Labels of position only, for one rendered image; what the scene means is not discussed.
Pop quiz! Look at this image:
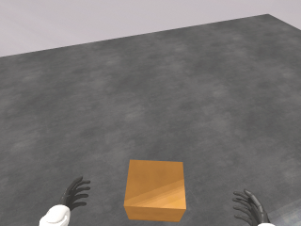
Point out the robot left forearm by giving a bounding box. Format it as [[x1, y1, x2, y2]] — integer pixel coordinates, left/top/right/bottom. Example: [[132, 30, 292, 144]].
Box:
[[39, 204, 71, 226]]

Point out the robot left hand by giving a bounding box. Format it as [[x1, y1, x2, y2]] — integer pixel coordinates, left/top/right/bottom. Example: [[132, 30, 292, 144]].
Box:
[[57, 176, 90, 211]]

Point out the robot right hand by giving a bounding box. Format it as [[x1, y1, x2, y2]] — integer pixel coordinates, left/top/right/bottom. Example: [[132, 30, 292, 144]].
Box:
[[232, 189, 271, 226]]

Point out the carton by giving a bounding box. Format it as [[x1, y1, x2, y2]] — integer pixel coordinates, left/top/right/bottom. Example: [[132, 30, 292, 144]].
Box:
[[123, 159, 186, 222]]

